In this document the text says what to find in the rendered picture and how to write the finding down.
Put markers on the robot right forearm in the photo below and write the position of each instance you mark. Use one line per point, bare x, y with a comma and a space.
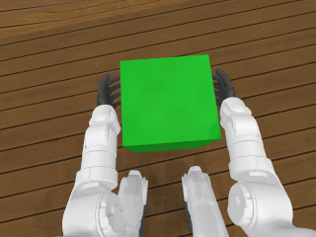
248, 159

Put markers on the carton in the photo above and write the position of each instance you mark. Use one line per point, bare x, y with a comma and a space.
167, 103

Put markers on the right robot upper arm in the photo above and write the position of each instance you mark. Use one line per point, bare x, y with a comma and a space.
263, 210

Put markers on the robot right hand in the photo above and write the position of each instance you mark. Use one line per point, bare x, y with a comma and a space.
224, 87

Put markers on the robot left thigh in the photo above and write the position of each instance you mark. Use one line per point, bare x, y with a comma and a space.
133, 196

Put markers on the left robot foot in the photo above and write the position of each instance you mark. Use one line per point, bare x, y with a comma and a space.
141, 228

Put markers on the left robot upper arm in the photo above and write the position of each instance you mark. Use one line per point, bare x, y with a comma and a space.
94, 215

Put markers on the robot left hand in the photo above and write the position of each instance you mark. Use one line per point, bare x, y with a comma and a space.
104, 92

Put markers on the robot left forearm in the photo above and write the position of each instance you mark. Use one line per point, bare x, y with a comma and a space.
99, 156

